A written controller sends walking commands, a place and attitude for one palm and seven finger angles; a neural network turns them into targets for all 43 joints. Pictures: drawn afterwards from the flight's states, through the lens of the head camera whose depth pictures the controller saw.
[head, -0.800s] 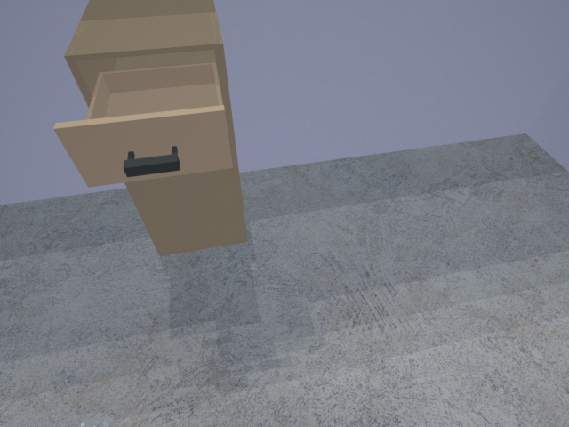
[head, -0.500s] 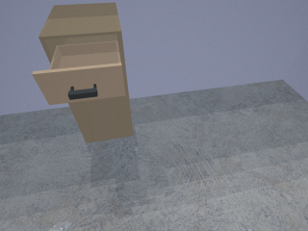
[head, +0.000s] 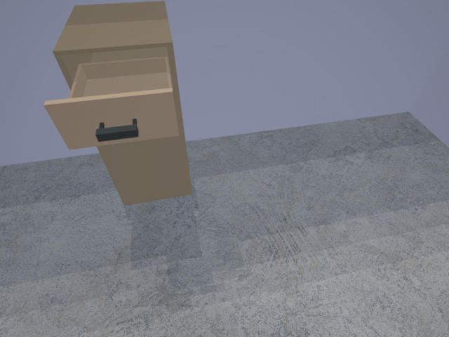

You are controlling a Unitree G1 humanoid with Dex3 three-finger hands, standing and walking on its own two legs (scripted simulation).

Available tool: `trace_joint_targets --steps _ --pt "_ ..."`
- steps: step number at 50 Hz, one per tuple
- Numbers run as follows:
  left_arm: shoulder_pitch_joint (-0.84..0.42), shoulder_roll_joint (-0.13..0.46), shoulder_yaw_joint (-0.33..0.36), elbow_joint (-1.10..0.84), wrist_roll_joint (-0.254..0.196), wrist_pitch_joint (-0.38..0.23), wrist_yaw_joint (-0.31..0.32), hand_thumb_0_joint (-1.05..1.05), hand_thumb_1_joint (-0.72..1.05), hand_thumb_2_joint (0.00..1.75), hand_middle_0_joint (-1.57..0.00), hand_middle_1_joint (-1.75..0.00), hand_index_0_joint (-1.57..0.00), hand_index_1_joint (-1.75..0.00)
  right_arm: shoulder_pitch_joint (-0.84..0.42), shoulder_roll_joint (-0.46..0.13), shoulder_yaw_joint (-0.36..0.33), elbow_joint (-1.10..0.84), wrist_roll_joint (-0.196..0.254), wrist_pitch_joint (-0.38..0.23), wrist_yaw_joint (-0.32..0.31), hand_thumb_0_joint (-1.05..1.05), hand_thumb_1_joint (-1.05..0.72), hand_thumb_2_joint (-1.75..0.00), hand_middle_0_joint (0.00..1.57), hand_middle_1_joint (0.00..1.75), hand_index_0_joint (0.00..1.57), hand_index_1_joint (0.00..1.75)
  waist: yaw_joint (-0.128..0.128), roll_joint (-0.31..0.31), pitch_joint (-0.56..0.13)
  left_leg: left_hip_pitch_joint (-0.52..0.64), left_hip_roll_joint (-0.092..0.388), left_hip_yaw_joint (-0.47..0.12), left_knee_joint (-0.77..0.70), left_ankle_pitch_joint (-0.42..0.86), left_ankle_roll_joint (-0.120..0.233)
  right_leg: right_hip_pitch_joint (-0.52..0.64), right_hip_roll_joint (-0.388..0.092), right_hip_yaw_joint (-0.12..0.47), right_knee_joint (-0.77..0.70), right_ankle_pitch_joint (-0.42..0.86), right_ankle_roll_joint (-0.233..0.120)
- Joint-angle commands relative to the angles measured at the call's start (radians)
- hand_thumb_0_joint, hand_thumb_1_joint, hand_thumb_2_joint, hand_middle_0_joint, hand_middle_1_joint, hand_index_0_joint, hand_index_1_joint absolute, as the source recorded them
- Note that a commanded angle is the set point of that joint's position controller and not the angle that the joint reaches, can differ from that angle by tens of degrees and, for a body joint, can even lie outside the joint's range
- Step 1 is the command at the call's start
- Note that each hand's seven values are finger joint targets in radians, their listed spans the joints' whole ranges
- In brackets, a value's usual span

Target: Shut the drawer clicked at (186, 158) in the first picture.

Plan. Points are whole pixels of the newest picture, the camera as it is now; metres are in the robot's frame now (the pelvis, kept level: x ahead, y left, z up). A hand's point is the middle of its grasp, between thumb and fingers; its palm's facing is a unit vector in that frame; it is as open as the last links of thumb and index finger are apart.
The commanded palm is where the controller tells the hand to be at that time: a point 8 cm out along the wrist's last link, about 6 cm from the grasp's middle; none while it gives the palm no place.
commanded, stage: stand and wait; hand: left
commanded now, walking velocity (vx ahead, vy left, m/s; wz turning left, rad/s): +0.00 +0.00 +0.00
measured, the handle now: (118, 128) +0.63 +0.34 -0.02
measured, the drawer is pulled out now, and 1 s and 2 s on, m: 0.28 0.28 0.28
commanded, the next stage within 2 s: look at it before walking up in 0.02 s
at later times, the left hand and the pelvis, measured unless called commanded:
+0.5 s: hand out of the picture +0.05 +0.23 -0.16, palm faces -0.02 -0.95 -0.30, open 7.4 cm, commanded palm none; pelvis -0.01 +0.00 +0.00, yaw +0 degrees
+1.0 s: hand out of the picture +0.04 +0.23 -0.17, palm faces +0.04 -0.96 -0.28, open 7.4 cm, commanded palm none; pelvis -0.01 +0.01 -0.01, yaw +3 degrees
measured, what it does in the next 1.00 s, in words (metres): stands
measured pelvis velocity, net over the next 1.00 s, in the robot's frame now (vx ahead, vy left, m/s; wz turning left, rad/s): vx -0.01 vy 0.01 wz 0.05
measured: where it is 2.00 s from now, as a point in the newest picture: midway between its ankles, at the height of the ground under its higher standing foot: outside the picture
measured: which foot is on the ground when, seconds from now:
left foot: down 0.00-1.00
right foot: down 0.00-1.00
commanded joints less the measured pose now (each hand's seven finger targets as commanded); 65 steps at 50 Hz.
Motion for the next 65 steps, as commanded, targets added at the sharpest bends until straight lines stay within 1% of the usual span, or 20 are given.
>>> trace_joint_targets --steps 1,5,9,20,25,31,38,39,43,47,52,54,56,57,58,59,60,62,64,65 --pt "-0.032 0.187 0.037 -0.059 0.004 -0.025 0.017 0.00 0.90 0.90 -0.20 -0.30 -0.20 -0.30 -0.041 -0.176 -0.035 -0.063 -0.002 -0.026 -0.012 0.00 -0.90 -0.90 0.20 0.30 0.20 0.30 0.000 -0.005 -0.039 0.000 0.089 -0.073 -0.057 0.138 0.040 -0.018 -0.126 0.108 -0.078 0.144 -0.016" --pt "-0.033 0.185 0.037 -0.058 0.006 -0.024 0.016 0.00 0.90 0.90 -0.20 -0.30 -0.20 -0.30 -0.036 -0.170 -0.036 -0.061 -0.002 -0.025 -0.011 0.00 -0.90 -0.90 0.20 0.30 0.20 0.30 0.001 -0.011 -0.014 -0.014 0.089 -0.074 -0.065 0.103 0.039 -0.036 -0.123 0.111 -0.093 0.091 -0.014" --pt "-0.033 0.184 0.038 -0.058 0.006 -0.025 0.015 0.00 0.90 0.90 -0.20 -0.30 -0.20 -0.30 -0.033 -0.174 -0.036 -0.062 -0.003 -0.027 -0.010 0.00 -0.90 -0.90 0.20 0.30 0.20 0.30 -0.001 -0.011 -0.017 -0.011 0.086 -0.077 -0.068 0.091 0.040 -0.051 -0.122 0.121 -0.102 0.059 -0.015" --pt "-0.026 0.178 0.037 -0.059 0.007 -0.025 0.014 0.00 0.90 0.90 -0.20 -0.30 -0.20 -0.30 -0.016 -0.164 -0.035 -0.060 -0.002 -0.026 -0.009 0.00 -0.90 -0.90 0.20 0.30 0.20 0.30 -0.001 -0.006 -0.026 -0.019 0.087 -0.082 -0.064 0.100 0.039 -0.043 -0.122 0.114 -0.101 0.063 -0.014" --pt "-0.018 0.175 0.037 -0.057 0.006 -0.028 0.015 0.00 0.90 0.90 -0.20 -0.30 -0.20 -0.30 -0.017 -0.164 -0.036 -0.058 -0.001 -0.028 -0.010 0.00 -0.90 -0.90 0.20 0.30 0.20 0.30 -0.001 -0.012 -0.036 -0.007 0.091 -0.082 -0.061 0.131 0.041 -0.033 -0.122 0.111 -0.094 0.113 -0.014" --pt "-0.013 0.176 0.036 -0.053 0.006 -0.028 0.016 0.00 0.90 0.90 -0.20 -0.30 -0.20 -0.30 -0.019 -0.168 -0.035 -0.056 0.000 -0.029 -0.011 0.00 -0.90 -0.90 0.20 0.30 0.20 0.30 0.000 0.000 -0.044 -0.003 0.092 -0.081 -0.065 0.136 0.041 -0.024 -0.123 0.110 -0.089 0.124 -0.013" --pt "-0.015 0.178 0.035 -0.050 0.007 -0.027 0.015 0.00 0.90 0.90 -0.20 -0.30 -0.20 -0.30 -0.025 -0.174 -0.037 -0.058 0.000 -0.028 -0.010 0.00 -0.90 -0.90 0.20 0.30 0.20 0.30 -0.001 -0.001 -0.028 -0.008 0.091 -0.086 -0.070 0.126 0.042 -0.036 -0.123 0.102 -0.092 0.106 -0.008" --pt "-0.016 0.174 0.038 -0.053 0.007 -0.024 0.016 0.00 0.90 0.90 -0.20 -0.30 -0.20 -0.30 -0.022 -0.168 -0.037 -0.060 0.000 -0.027 -0.009 0.00 -0.90 -0.90 0.20 0.30 0.20 0.30 -0.002 0.003 -0.032 -0.019 0.091 -0.090 -0.065 0.139 0.042 -0.028 -0.124 0.096 -0.080 0.110 -0.007" --pt "0.036 0.094 0.026 -0.052 0.004 -0.002 0.026 0.00 0.90 0.90 -0.20 -0.30 -0.20 -0.30 0.016 -0.075 -0.021 -0.065 -0.002 -0.007 -0.006 0.00 -0.90 -0.90 0.20 0.30 0.20 0.30 0.005 0.006 -0.035 -0.064 0.079 -0.092 -0.012 0.180 0.035 -0.033 -0.138 0.067 -0.025 0.125 0.011" --pt "0.047 0.097 0.039 -0.077 0.007 0.009 0.032 0.00 0.90 0.90 -0.20 -0.30 -0.20 -0.30 0.028 -0.066 -0.031 -0.088 -0.004 0.009 -0.004 0.00 -0.90 -0.90 0.20 0.30 0.20 0.30 0.008 -0.030 -0.029 -0.125 0.061 -0.097 0.056 0.174 0.035 -0.045 -0.161 0.063 0.008 0.118 0.005" --pt "0.047 0.103 0.054 -0.118 0.009 0.016 0.035 0.00 0.90 0.90 -0.20 -0.30 -0.20 -0.30 0.056 -0.046 -0.045 -0.118 -0.004 0.023 -0.001 0.00 -0.90 -0.90 0.20 0.30 0.20 0.30 0.000 -0.064 -0.029 -0.164 0.030 -0.098 0.150 0.114 0.038 -0.101 -0.209 0.069 0.015 0.035 -0.030" --pt "0.041 0.094 0.058 -0.132 0.010 0.019 0.035 0.00 0.90 0.90 -0.20 -0.30 -0.20 -0.30 0.070 -0.037 -0.051 -0.129 -0.006 0.024 -0.001 0.00 -0.90 -0.90 0.20 0.30 0.20 0.30 -0.004 -0.052 -0.023 -0.173 0.031 -0.112 0.160 0.100 0.044 -0.129 -0.209 0.055 0.029 -0.010 -0.032" --pt "0.037 0.074 0.061 -0.144 0.011 0.022 0.036 0.00 0.90 0.90 -0.20 -0.30 -0.20 -0.30 0.085 -0.040 -0.054 -0.139 -0.008 0.023 0.000 0.00 -0.90 -0.90 0.20 0.30 0.20 0.30 -0.010 -0.007 -0.027 -0.190 0.050 -0.164 0.125 0.100 0.061 -0.140 -0.174 0.014 0.083 -0.056 -0.014" --pt "0.036 0.058 0.062 -0.151 0.011 0.023 0.037 0.00 0.90 0.90 -0.20 -0.30 -0.20 -0.30 0.091 -0.046 -0.057 -0.143 -0.010 0.020 0.000 0.00 -0.90 -0.90 0.20 0.30 0.20 0.30 -0.011 0.054 -0.023 -0.210 0.075 -0.221 0.073 0.095 0.077 -0.136 -0.137 -0.019 0.130 -0.085 0.004" --pt "0.049 0.038 0.061 -0.150 0.009 0.023 0.037 0.00 0.90 0.90 -0.20 -0.30 -0.20 -0.30 0.089 -0.063 -0.059 -0.148 -0.012 0.017 -0.003 0.00 -0.90 -0.90 0.20 0.30 0.20 0.30 -0.005 0.127 -0.028 -0.219 0.120 -0.306 0.004 0.091 0.106 -0.129 -0.090 -0.053 0.195 -0.101 0.025" --pt "0.059 0.017 0.060 -0.151 0.008 0.022 0.038 0.00 0.90 0.90 -0.20 -0.30 -0.20 -0.30 0.091 -0.077 -0.066 -0.157 -0.011 0.013 -0.007 0.00 -0.90 -0.90 0.20 0.30 0.20 0.30 0.000 0.175 -0.030 -0.222 0.163 -0.393 -0.054 0.098 0.144 -0.128 -0.050 -0.065 0.261 -0.127 0.035" --pt "0.066 0.009 0.058 -0.150 0.010 0.020 0.039 0.00 0.90 0.90 -0.20 -0.30 -0.20 -0.30 0.095 -0.080 -0.071 -0.160 -0.007 0.010 -0.012 0.00 -0.90 -0.90 0.20 0.30 0.20 0.30 0.001 0.198 -0.034 -0.207 0.191 -0.436 -0.080 0.146 0.181 -0.144 -0.039 -0.049 0.333 -0.186 0.036" --pt "0.083 -0.014 0.058 -0.148 0.007 0.018 0.040 0.00 0.90 0.90 -0.20 -0.30 -0.20 -0.30 0.105 -0.075 -0.076 -0.161 -0.011 0.008 -0.019 0.00 -0.90 -0.90 0.20 0.30 0.20 0.30 0.000 0.205 -0.062 -0.116 0.198 -0.438 -0.063 0.272 0.218 -0.215 -0.035 -0.006 0.401 -0.271 0.030" --pt "0.103 -0.035 0.056 -0.138 0.002 0.015 0.039 0.00 0.90 0.90 -0.20 -0.30 -0.20 -0.30 0.103 -0.064 -0.078 -0.162 -0.012 0.013 -0.023 0.00 -0.90 -0.90 0.20 0.30 0.20 0.30 0.004 0.174 -0.074 -0.100 0.176 -0.404 -0.033 0.323 0.216 -0.190 -0.028 -0.003 0.353 -0.250 0.031" --pt "0.126 -0.041 0.055 -0.134 0.002 0.012 0.037 0.00 0.90 0.90 -0.20 -0.30 -0.20 -0.30 0.088 -0.059 -0.079 -0.165 -0.011 0.014 -0.023 0.00 -0.90 -0.90 0.20 0.30 0.20 0.30 0.015 0.155 -0.081 -0.107 0.163 -0.380 -0.004 0.346 0.206 -0.154 -0.024 -0.006 0.279 -0.212 0.034"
